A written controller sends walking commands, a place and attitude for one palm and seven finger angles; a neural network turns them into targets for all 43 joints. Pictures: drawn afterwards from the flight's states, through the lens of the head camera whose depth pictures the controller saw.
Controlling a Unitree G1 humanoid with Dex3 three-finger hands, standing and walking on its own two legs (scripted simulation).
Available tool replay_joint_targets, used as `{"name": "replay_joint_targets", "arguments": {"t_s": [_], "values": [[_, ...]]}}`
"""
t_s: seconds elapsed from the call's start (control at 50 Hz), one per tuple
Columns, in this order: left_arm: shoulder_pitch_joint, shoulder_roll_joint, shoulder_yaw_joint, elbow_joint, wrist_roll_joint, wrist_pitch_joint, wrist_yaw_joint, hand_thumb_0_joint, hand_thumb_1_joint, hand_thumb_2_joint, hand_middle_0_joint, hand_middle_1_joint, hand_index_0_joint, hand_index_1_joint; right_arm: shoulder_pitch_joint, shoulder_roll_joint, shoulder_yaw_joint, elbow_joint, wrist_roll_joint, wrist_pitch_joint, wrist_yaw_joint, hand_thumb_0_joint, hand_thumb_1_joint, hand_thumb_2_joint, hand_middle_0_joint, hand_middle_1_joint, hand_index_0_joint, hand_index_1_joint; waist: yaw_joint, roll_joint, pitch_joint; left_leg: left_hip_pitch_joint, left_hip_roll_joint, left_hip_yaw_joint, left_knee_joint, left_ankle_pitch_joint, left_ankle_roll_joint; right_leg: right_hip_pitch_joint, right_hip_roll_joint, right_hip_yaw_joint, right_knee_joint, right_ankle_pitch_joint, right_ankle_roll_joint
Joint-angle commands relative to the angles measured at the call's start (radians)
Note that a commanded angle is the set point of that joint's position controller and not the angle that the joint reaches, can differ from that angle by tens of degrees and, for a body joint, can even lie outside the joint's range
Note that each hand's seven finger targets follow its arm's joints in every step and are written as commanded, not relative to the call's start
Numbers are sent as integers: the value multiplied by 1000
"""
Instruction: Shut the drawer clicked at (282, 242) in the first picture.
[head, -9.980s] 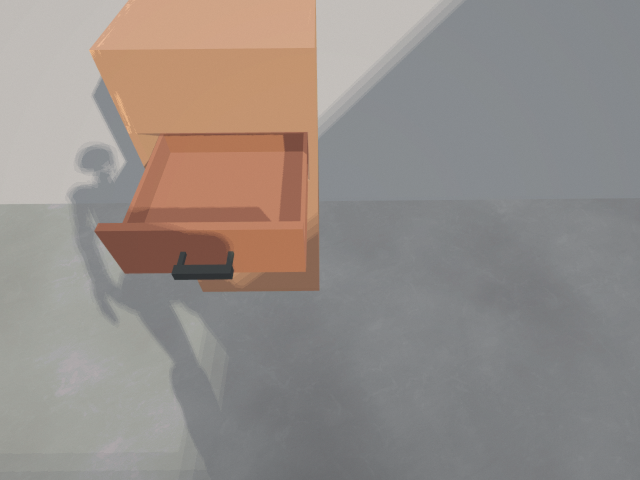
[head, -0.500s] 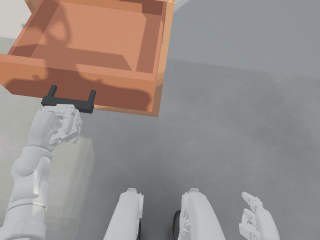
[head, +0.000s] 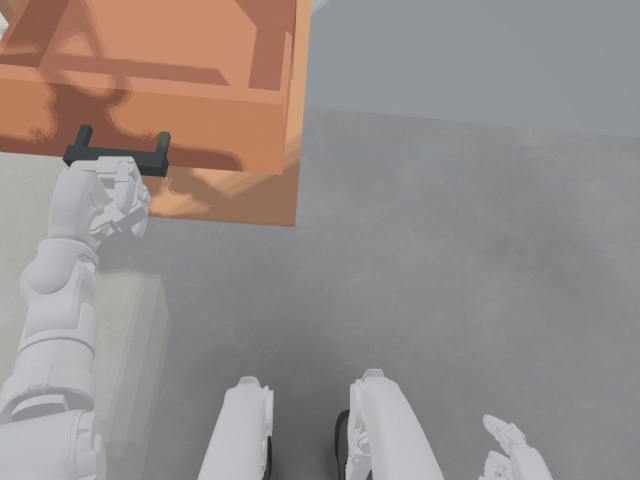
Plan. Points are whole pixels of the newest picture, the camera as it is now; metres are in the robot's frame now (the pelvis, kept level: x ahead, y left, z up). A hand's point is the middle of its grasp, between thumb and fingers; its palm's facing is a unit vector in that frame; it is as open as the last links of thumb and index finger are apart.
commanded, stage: push the drawer shut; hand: left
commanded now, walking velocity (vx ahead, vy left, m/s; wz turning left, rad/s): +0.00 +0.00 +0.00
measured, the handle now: (121, 148) +0.50 +0.25 +0.02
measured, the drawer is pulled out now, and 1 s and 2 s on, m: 0.19 0.07 0.00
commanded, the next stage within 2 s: pull the fist back off the drawer in 1.88 s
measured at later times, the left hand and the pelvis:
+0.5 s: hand (148, 169) +0.47 +0.22 +0.02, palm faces -0.06 -1.00 -0.05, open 3.1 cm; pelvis +0.00 +0.00 +0.00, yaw +0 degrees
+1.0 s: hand (164, 125) +0.54 +0.21 +0.02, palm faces -0.05 -1.00 -0.05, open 3.4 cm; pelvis -0.01 +0.00 -0.02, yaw -2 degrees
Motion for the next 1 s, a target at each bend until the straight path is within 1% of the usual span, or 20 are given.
{"name": "replay_joint_targets", "arguments": {"t_s": [0.0,0.02,0.08,0.1,0.22,0.24,0.3,0.34,0.38,0.48,0.5,0.56,0.64,0.68,0.76,0.82,0.84,0.88,0.96,0.98], "values": [[-389,242,66,-183,-21,-68,-1,0,900,900,-1400,-1600,-1400,-1600,98,-174,-77,-78,-2,-21,-9,0,-900,-900,200,300,200,300,-30,111,-508,310,3,-27,-200,300,4,309,25,50,-159,155,-28],[-383,254,80,-175,-18,-67,-3,0,900,900,-1400,-1600,-1400,-1600,102,-176,-77,-77,-3,-16,-7,0,-900,-900,200,300,200,300,-24,113,-524,316,5,-27,-203,314,2,317,24,50,-159,166,-26],[-423,251,75,-129,-16,-62,-5,0,900,900,-1400,-1600,-1400,-1600,107,-176,-75,-70,-2,-6,-6,0,-900,-900,200,300,200,300,-43,94,-489,289,7,-24,-198,293,7,310,26,53,-167,156,-22],[-446,250,70,-135,-15,-66,-7,0,900,900,-1400,-1600,-1400,-1600,111,-176,-74,-72,-3,-6,-5,0,-900,-900,200,300,200,300,-43,121,-492,304,5,-28,-197,303,6,294,27,50,-159,160,-26],[-519,270,78,-118,-1,-76,-3,0,900,900,-1400,-1600,-1400,-1600,133,-183,-79,-56,-11,6,-1,0,-900,-900,200,300,200,300,-52,150,-549,367,10,-41,-192,365,-2,268,25,40,-147,192,-26],[-520,246,59,-102,2,-75,-2,0,900,900,-1400,-1600,-1400,-1600,135,-181,-80,-54,-11,10,1,0,-900,-900,200,300,200,300,-59,150,-546,381,10,-43,-193,371,-3,255,25,37,-150,193,-25],[-553,280,85,-76,6,-79,7,0,900,900,-1400,-1600,-1400,-1600,143,-183,-77,-51,-14,16,1,0,-900,-900,200,300,200,300,-66,123,-530,350,10,-46,-186,361,2,265,28,37,-148,192,-25],[-604,273,70,-53,16,-81,9,0,900,900,-1400,-1600,-1400,-1600,145,-182,-75,-43,-15,22,2,0,-900,-900,200,300,200,300,-78,131,-527,341,10,-41,-183,340,4,257,27,41,-153,180,-22],[-619,307,93,-18,24,-80,12,0,900,900,-1400,-1600,-1400,-1600,148,-183,-71,-43,-18,28,3,0,-900,-900,200,300,200,300,-73,133,-514,307,7,-36,-181,314,5,270,28,45,-153,162,-24],[-732,302,67,24,47,-90,18,0,900,900,-1400,-1600,-1400,-1600,157,-188,-67,-36,-24,39,3,0,-900,-900,200,300,200,300,-102,165,-526,337,9,-52,-174,307,4,207,29,37,-140,145,-26],[-757,295,59,20,45,-94,18,0,900,900,-1400,-1600,-1400,-1600,162,-184,-66,-37,-26,37,4,0,-900,-900,200,300,200,300,-107,196,-533,351,8,-54,-172,322,4,195,30,35,-135,151,-27],[-795,343,83,75,57,-82,24,0,900,900,-1400,-1600,-1400,-1600,170,-194,-59,-31,-28,49,3,0,-900,-900,200,300,200,300,-118,163,-520,305,9,-53,-164,285,9,202,32,37,-138,133,-25],[-873,343,62,104,76,-71,26,0,900,900,-1400,-1600,-1400,-1600,181,-196,-54,-25,-33,57,5,0,-900,-900,200,300,200,300,-137,207,-533,328,11,-68,-161,287,5,157,33,28,-126,126,-27],[-887,359,69,96,85,-69,30,0,900,900,-1400,-1600,-1400,-1600,189,-199,-55,-27,-35,62,6,0,-900,-900,200,300,200,300,-134,236,-565,357,14,-72,-158,311,0,146,33,27,-121,136,-29],[-926,357,63,120,93,-55,41,0,900,900,-1400,-1600,-1400,-1600,207,-200,-50,-22,-41,74,13,0,-900,-900,200,300,200,300,-152,231,-567,362,18,-82,-153,329,0,130,36,22,-120,145,-26],[-973,402,86,107,107,-52,51,0,900,900,-1400,-1600,-1400,-1600,221,-202,-47,-22,-44,79,14,0,-900,-900,200,300,200,300,-156,236,-600,351,19,-80,-148,330,4,151,37,26,-119,149,-25],[-953,422,106,119,109,-47,51,0,900,900,-1400,-1600,-1400,-1600,226,-200,-46,-23,-44,82,17,0,-900,-900,200,300,200,300,-145,247,-607,344,19,-74,-147,337,4,166,37,28,-120,155,-26],[-952,436,112,143,115,-38,50,0,900,900,-1400,-1600,-1400,-1600,231,-201,-41,-24,-44,90,18,0,-900,-900,200,300,200,300,-155,220,-580,321,22,-73,-147,336,8,173,39,28,-126,158,-24],[-973,489,142,144,125,-37,51,0,900,900,-1400,-1600,-1400,-1600,240,-201,-34,-25,-47,98,21,0,-900,-900,200,300,200,300,-150,248,-593,316,25,-74,-144,349,8,182,41,29,-122,165,-26],[-974,477,132,158,128,-32,51,0,900,900,-1400,-1600,-1400,-1600,243,-200,-33,-26,-46,100,22,0,-900,-900,200,300,200,300,-157,240,-580,303,25,-70,-141,343,12,181,43,33,-126,164,-24]]}}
